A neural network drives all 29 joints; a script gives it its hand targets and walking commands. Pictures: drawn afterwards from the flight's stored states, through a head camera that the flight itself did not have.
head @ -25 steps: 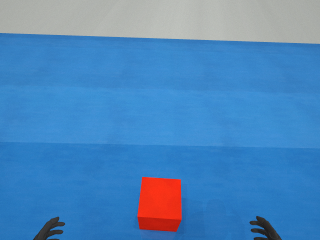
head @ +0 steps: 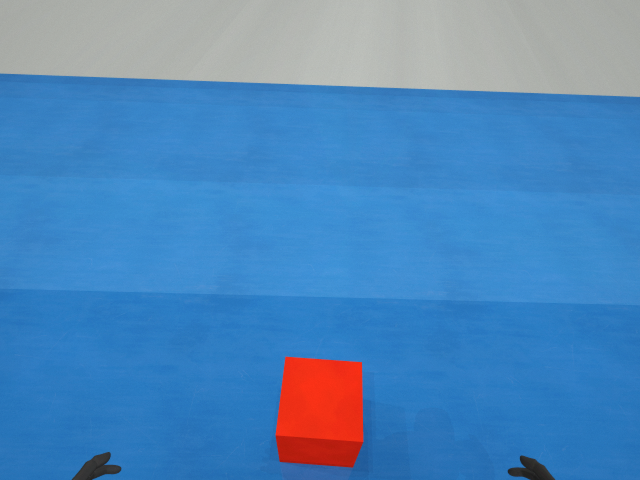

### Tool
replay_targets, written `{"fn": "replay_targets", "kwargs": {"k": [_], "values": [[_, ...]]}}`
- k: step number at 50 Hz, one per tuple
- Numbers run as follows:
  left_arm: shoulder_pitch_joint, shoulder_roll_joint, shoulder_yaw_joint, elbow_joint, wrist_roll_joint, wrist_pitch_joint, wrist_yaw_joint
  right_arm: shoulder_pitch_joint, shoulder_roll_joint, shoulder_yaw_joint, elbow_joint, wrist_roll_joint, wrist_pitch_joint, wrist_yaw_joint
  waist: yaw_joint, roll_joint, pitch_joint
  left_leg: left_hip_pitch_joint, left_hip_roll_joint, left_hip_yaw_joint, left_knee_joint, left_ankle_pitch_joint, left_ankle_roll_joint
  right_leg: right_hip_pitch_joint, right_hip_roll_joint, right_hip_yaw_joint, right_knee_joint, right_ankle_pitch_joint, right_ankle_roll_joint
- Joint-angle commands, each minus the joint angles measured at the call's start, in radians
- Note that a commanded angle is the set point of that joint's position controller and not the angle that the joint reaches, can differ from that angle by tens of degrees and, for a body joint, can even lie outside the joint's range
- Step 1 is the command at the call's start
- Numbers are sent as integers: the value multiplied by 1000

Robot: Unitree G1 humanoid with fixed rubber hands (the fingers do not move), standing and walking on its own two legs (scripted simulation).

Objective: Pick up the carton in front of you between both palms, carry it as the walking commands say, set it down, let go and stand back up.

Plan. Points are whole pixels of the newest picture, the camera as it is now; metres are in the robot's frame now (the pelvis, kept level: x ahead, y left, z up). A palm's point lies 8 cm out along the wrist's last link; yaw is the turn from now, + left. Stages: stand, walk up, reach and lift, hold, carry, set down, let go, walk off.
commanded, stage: stand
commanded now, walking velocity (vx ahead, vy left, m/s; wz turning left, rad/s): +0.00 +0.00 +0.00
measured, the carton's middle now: (319, 413) +0.42 -0.02 -0.65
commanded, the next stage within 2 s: none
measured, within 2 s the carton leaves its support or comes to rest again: neither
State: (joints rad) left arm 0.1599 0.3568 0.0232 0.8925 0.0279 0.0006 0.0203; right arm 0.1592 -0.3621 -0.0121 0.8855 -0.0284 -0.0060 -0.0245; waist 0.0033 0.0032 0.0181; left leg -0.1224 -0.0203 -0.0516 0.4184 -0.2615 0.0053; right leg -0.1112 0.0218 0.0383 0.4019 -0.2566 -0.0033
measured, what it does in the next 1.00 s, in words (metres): stands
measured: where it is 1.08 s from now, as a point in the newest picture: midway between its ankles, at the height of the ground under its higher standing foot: outside the picture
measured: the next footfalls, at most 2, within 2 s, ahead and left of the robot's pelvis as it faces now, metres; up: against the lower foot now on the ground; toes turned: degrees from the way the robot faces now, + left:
none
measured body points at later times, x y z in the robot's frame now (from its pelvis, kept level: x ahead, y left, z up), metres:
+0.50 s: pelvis -0.01 +0.00 +0.00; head -0.02 +0.00 +0.45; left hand +0.08 +0.31 -0.11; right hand +0.09 -0.31 -0.11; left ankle -0.02 +0.12 -0.74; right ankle -0.02 -0.12 -0.74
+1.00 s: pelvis -0.02 +0.00 +0.00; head -0.02 +0.00 +0.45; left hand +0.08 +0.32 -0.11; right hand +0.08 -0.32 -0.11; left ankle -0.02 +0.12 -0.74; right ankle -0.02 -0.12 -0.74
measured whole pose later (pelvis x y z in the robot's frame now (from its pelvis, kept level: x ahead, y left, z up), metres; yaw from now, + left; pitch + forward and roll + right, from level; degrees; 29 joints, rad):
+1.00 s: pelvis -0.02 +0.00 +0.00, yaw +0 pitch -3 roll +0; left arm 0.12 0.39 0.01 1.04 0.02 -0.01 0.01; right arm 0.13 -0.39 0.00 1.02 -0.02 -0.01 -0.01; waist 0.00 0.00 0.03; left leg -0.11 -0.02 -0.05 0.35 -0.20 0.00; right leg -0.10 0.02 0.04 0.34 -0.19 0.00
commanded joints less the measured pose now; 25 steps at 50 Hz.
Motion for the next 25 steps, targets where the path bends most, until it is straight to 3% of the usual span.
{"fn": "replay_targets", "kwargs": {"k": [1,25], "values": [[-34,158,33,-37,-1,-12,2,-34,-161,-32,-37,1,-13,-3,1,1,-25,-8,110,-86,-64,234,8,1,-109,85,-59,222,-8],[-50,184,25,57,-6,-18,-6,-51,-185,-22,52,7,-17,3,0,0,-11,-7,119,-99,-110,177,15,1,-120,98,-104,169,-16]]}}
